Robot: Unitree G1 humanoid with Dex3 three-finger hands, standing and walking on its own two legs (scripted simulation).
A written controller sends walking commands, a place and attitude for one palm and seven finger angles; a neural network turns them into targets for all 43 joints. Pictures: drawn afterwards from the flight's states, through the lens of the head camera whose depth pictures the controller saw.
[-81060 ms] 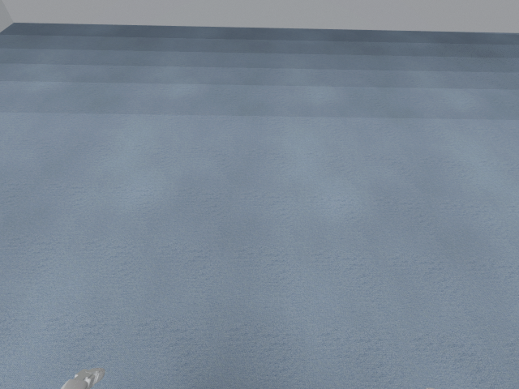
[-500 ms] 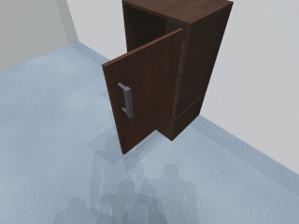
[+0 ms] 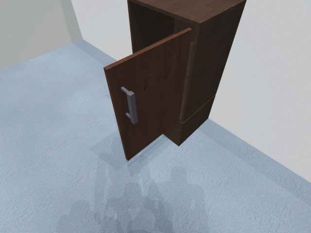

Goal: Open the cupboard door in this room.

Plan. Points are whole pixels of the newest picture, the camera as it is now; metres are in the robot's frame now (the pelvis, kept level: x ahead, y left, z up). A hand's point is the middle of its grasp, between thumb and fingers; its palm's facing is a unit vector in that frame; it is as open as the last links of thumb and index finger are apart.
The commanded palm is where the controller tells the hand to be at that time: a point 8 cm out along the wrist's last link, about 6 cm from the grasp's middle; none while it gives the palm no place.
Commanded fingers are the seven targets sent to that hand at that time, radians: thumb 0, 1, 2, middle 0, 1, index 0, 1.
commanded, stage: look to check the result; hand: left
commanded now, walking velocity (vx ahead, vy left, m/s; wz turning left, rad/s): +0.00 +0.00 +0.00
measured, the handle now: (129, 105) +0.55 +0.14 -0.04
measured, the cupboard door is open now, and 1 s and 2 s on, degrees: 88 88 88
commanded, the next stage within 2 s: stand and wait in 0.26 s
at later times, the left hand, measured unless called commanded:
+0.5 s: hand out of the picture +0.01 +0.16 -0.17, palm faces +0.06 -0.98 -0.19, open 7.4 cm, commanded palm none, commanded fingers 0.00 0.90 0.90 -0.20 -0.30 -0.20 -0.30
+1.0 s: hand out of the picture +0.01 +0.16 -0.17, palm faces +0.05 -0.98 -0.20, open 7.4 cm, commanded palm none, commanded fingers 0.00 0.90 0.90 -0.20 -0.30 -0.20 -0.30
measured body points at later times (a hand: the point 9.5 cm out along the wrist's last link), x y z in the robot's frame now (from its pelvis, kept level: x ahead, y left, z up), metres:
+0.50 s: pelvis +0.01 -0.01 +0.00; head +0.02 -0.02 +0.45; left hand +0.01 +0.21 -0.16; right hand +0.00 -0.22 -0.17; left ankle +0.01 +0.12 -0.74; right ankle +0.00 -0.10 -0.74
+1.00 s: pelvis +0.02 -0.01 +0.00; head +0.03 -0.01 +0.45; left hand +0.01 +0.22 -0.16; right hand +0.01 -0.23 -0.16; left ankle +0.01 +0.12 -0.74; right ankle +0.00 -0.10 -0.74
